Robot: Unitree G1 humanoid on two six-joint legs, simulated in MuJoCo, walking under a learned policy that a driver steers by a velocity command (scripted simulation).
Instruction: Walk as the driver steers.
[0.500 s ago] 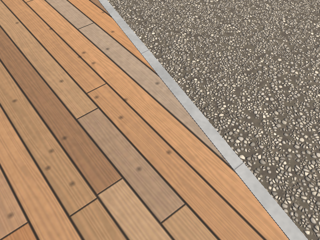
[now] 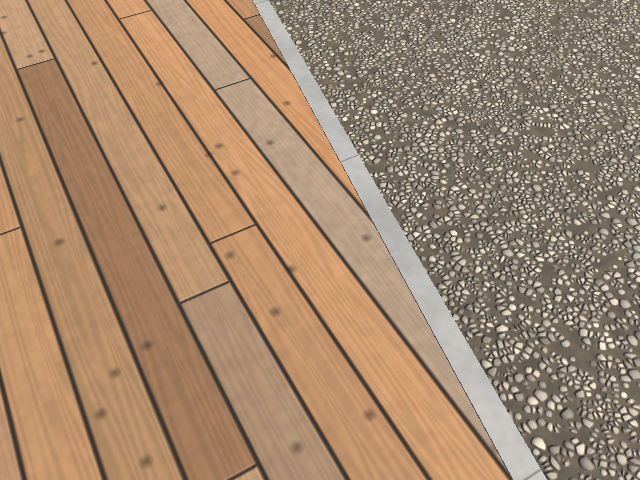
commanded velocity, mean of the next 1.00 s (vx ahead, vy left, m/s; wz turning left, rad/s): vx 0.99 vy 0.00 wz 0.76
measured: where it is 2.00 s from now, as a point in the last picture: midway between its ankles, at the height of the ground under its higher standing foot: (71, 149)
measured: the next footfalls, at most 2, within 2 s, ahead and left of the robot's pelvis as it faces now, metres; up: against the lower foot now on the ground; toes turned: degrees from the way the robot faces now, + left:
left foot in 0.28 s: +0.40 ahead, +0.09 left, +0.00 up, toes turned +19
right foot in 0.68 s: +0.85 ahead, +0.12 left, +0.00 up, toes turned +42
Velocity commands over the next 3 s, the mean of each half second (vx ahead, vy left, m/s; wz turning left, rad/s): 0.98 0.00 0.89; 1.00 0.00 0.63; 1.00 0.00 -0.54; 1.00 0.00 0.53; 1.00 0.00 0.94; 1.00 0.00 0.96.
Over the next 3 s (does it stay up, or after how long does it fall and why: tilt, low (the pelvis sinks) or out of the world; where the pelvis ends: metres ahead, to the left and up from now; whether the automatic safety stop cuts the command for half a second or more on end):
stays up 1.96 1.65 -0.02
